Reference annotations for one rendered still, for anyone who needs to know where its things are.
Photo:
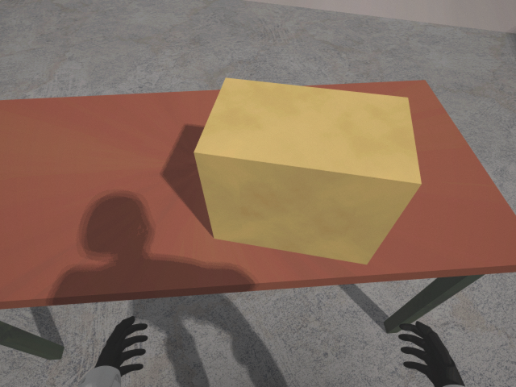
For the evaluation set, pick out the left robot hand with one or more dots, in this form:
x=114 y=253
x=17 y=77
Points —
x=112 y=354

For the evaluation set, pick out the left robot forearm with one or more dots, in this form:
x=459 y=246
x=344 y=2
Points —
x=102 y=376

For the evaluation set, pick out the carton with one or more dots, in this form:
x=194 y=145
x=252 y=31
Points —
x=322 y=172

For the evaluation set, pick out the right robot hand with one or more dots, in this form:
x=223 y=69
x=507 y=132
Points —
x=441 y=369

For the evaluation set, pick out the table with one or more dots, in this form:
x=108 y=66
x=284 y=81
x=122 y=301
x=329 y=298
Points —
x=101 y=201

